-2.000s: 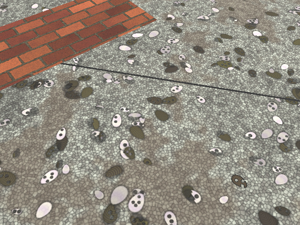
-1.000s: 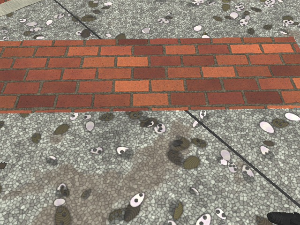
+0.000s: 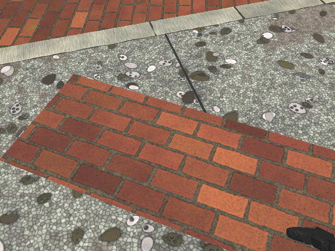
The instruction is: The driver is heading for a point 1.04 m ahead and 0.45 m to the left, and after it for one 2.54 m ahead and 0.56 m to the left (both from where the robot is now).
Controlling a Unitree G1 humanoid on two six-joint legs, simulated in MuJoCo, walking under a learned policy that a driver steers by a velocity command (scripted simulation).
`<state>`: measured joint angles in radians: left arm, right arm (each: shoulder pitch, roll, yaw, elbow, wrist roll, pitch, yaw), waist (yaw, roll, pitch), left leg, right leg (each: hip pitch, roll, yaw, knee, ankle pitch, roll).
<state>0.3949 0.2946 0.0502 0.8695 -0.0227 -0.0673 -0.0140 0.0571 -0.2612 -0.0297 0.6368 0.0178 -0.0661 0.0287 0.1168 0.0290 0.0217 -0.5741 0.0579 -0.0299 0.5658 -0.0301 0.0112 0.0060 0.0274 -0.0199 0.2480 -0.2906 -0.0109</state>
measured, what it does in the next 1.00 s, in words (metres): walks ahead, turning left: left foot, then right foot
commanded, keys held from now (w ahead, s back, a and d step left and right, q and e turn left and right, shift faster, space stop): w+q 1.00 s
